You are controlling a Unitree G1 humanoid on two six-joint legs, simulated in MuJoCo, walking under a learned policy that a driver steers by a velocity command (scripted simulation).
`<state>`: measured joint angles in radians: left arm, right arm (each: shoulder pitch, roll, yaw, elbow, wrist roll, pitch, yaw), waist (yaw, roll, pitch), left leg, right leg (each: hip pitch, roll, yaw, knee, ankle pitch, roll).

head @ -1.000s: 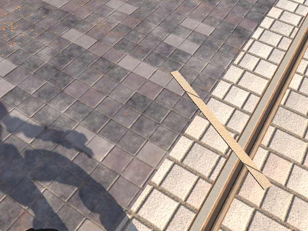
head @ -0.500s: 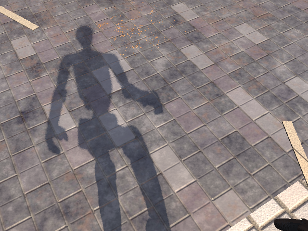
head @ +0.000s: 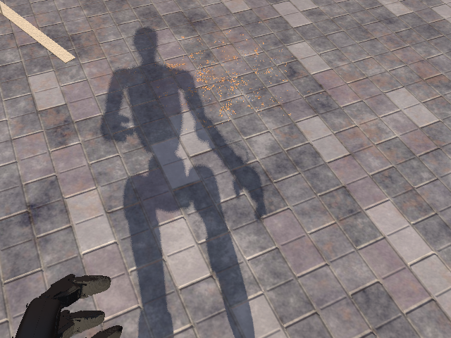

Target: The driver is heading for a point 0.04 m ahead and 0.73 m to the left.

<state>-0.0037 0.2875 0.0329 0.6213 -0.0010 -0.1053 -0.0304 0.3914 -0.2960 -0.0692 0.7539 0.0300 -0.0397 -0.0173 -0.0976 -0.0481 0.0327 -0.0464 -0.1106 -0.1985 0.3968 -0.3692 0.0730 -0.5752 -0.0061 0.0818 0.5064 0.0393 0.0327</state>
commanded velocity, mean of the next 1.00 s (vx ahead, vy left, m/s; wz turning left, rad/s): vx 0.48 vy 0.00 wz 0.41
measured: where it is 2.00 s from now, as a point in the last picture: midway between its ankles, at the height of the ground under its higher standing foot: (118, 251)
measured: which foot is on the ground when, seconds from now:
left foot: down 0.00-0.06, up 0.08-0.54, down 0.56-1.00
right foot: up 0.00-0.04, down 0.06-0.56, up 0.58-1.00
